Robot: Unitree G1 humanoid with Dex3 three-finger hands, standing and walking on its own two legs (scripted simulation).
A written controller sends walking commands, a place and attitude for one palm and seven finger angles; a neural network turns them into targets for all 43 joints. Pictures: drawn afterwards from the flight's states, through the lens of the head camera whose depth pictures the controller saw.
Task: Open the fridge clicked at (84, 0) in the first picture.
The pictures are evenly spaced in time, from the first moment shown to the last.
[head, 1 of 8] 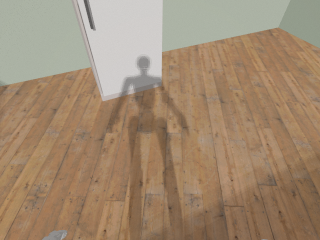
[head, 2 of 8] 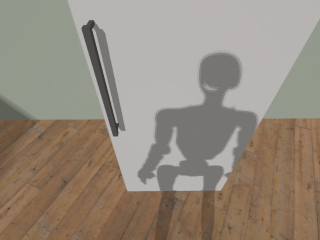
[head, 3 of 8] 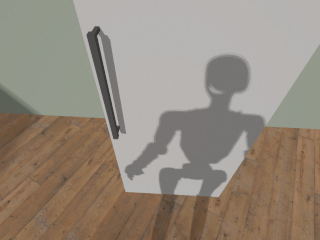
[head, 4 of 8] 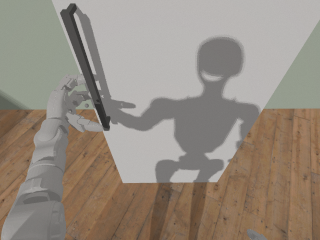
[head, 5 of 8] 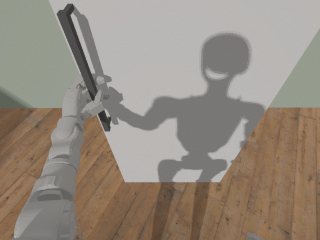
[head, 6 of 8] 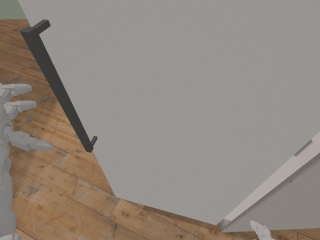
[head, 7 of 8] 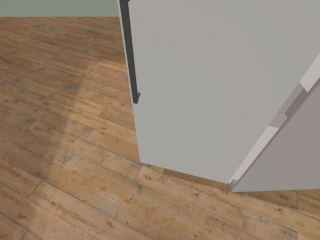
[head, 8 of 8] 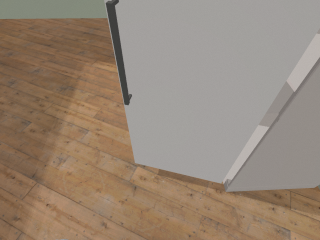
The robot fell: no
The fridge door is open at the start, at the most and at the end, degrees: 0 77 73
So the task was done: yes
